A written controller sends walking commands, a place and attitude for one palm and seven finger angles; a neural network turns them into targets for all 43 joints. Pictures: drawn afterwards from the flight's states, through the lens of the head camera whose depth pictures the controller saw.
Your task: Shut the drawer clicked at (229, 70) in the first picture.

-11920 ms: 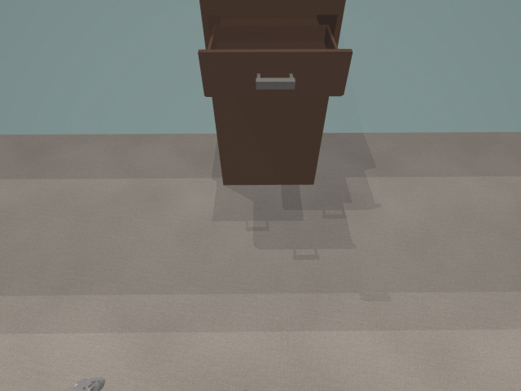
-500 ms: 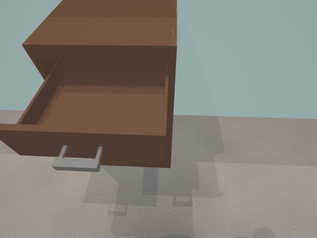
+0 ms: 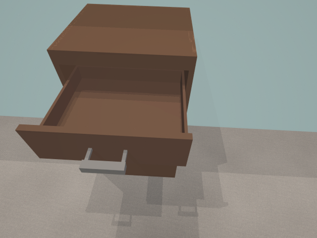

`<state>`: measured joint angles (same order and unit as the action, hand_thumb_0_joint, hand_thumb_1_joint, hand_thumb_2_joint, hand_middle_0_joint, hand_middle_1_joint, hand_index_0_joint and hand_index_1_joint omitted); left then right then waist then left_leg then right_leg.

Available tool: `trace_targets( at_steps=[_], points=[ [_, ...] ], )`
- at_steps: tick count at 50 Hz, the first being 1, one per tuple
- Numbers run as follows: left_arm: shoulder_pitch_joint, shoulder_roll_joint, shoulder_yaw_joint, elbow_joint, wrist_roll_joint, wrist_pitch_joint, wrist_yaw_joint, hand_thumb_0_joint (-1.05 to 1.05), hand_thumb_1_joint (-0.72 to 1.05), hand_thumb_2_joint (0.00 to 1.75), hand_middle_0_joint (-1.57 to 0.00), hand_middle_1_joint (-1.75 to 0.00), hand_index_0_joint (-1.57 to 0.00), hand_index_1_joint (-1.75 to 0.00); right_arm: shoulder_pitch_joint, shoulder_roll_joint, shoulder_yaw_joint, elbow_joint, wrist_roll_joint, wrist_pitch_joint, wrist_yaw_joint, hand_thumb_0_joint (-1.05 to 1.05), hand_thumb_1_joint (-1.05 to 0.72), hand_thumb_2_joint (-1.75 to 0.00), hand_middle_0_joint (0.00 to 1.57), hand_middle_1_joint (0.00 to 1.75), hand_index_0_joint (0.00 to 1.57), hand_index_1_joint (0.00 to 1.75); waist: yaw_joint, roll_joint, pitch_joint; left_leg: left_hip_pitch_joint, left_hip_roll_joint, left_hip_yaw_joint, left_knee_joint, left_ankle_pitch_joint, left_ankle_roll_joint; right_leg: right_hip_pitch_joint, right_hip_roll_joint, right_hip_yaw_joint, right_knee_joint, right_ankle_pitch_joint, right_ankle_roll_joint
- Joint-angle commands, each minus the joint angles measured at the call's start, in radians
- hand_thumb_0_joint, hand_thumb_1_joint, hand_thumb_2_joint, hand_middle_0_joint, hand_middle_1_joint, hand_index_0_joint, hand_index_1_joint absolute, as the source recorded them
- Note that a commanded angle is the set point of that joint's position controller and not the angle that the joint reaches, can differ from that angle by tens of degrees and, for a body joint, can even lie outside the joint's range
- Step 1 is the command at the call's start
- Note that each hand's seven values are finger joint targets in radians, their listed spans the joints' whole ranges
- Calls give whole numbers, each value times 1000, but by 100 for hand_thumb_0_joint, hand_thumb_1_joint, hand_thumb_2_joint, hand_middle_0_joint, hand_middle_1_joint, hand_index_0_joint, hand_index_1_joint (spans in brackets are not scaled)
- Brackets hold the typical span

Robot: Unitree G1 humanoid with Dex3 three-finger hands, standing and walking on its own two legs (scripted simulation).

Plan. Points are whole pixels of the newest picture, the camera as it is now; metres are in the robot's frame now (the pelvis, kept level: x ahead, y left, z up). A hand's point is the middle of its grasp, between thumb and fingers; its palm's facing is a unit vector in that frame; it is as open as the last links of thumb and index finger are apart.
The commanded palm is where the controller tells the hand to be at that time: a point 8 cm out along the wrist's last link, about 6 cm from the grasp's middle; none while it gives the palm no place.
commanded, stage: come to a stop and stand still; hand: left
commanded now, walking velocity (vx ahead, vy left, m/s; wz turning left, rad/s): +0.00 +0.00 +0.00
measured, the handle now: (105, 159) +0.30 +0.17 +0.02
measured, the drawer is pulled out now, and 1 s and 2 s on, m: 0.29 0.29 0.29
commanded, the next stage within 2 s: look again from close up in 0.82 s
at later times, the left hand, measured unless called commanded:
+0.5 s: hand out of the picture +0.06 +0.17 -0.17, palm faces -0.02 -0.98 -0.19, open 7.3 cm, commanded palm none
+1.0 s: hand out of the picture +0.05 +0.16 -0.17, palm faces -0.01 -0.98 -0.18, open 7.3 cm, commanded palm none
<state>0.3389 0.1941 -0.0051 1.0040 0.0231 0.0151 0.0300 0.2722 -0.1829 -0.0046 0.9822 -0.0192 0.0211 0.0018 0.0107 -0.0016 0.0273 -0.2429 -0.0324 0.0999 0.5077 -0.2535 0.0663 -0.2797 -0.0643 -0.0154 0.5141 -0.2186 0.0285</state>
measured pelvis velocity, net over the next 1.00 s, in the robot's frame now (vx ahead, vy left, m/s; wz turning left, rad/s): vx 0.04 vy -0.01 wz -0.03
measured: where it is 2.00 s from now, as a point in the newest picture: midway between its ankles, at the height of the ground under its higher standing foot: outside the picture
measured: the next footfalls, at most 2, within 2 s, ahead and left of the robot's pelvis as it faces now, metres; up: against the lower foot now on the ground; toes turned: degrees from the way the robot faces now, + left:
none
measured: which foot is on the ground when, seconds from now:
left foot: down 0.00-1.00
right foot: down 0.00-1.00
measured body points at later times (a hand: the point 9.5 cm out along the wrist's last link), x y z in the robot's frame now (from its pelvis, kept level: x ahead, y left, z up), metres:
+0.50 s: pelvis +0.04 +0.00 +0.00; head +0.05 +0.01 +0.45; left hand +0.06 +0.22 -0.16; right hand +0.05 -0.23 -0.15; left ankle +0.02 +0.07 -0.73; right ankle +0.04 -0.15 -0.73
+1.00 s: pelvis +0.04 -0.01 +0.01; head +0.04 +0.00 +0.46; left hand +0.05 +0.21 -0.16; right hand +0.03 -0.23 -0.15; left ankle +0.02 +0.07 -0.73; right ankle +0.04 -0.15 -0.73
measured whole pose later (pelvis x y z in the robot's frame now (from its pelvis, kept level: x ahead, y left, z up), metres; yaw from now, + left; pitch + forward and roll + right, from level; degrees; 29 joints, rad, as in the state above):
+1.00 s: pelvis +0.04 -0.01 +0.01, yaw -2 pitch -2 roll +0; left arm 0.29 0.16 -0.02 1.09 0.01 -0.01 0.04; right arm 0.28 -0.15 0.01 1.13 -0.01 -0.02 -0.02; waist 0.00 -0.02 0.03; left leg -0.11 -0.01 0.12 0.42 -0.28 0.05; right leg -0.17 -0.04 0.00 0.44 -0.24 0.03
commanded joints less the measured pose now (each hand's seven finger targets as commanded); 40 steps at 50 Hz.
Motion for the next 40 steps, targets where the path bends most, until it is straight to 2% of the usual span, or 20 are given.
trace_targets(
  at_steps=[1, 4, 11, 14, 17, 27, 31, 38, 40],
  points=[
    [15, 77, 12, -42, -3, -27, 5, 0, 90, 90, -20, -30, -20, -30, 10, -124, -32, -37, 4, -35, -7, 0, -90, -90, 20, 30, 20, 30, -13, 6, 24, -54, 148, -199, -228, -184, -14, 10, -21, 57, -74, -46, -55],
    [22, 74, 10, -19, -5, -32, 6, 0, 90, 90, -20, -30, -20, -30, 22, -111, -27, -11, 8, -44, -10, 0, -90, -90, 20, 30, 20, 30, -11, 0, -6, -5, 147, -177, -209, -71, -12, 35, -31, 56, -78, 31, -54],
    [21, 63, 6, 20, -10, -34, 14, 0, 90, 90, -20, -30, -20, -30, 33, -92, -18, 43, 11, -53, -20, 0, -90, -90, 20, 30, 20, 30, -11, 16, -9, 54, 139, -136, -149, 164, -21, 60, -44, 62, -76, 137, -47],
    [13, 62, 6, 30, -11, -31, 15, 0, 90, 90, -20, -30, -20, -30, 37, -87, -18, 57, 12, -53, -23, 0, -90, -90, 20, 30, 20, 30, -11, 19, 4, 67, 145, -133, -152, 193, -22, 61, -41, 61, -76, 143, -45],
    [10, 56, 5, 38, -11, -30, 16, 0, 90, 90, -20, -30, -20, -30, 29, -84, -17, 69, 12, -50, -23, 0, -90, -90, 20, 30, 20, 30, -10, 14, 31, 58, 141, -126, -153, 162, -24, 58, -44, 67, -90, 136, -45],
    [-4, 66, 8, 35, -12, -34, 17, 0, 90, 90, -20, -30, -20, -30, 34, -86, -17, 90, 12, -51, -23, 0, -90, -90, 20, 30, 20, 30, -14, -16, 5, 102, 144, -111, -153, 198, -27, 76, -48, 77, -97, 190, -48],
    [-6, 70, 9, 35, -13, -33, 18, 0, 90, 90, -20, -30, -20, -30, 33, -86, -16, 97, 13, -53, -25, 0, -90, -90, 20, 30, 20, 30, -12, 2, 6, 111, 146, -107, -156, 237, -28, 85, -47, 75, -96, 208, -47],
    [-3, 66, 8, 44, -12, -33, 18, 0, 90, 90, -20, -30, -20, -30, 40, -80, -14, 113, 14, -52, -24, 0, -90, -90, 20, 30, 20, 30, -12, -4, 31, 109, 146, -107, -169, 196, -30, 77, -46, 76, -115, 178, -47],
    [-1, 65, 8, 44, -13, -31, 17, 0, 90, 90, -20, -30, -20, -30, 43, -81, -14, 115, 14, -52, -25, 0, -90, -90, 20, 30, 20, 30, -10, 13, 34, 107, 148, -110, -178, 197, -28, 77, -43, 71, -113, 167, -47]
  ],
)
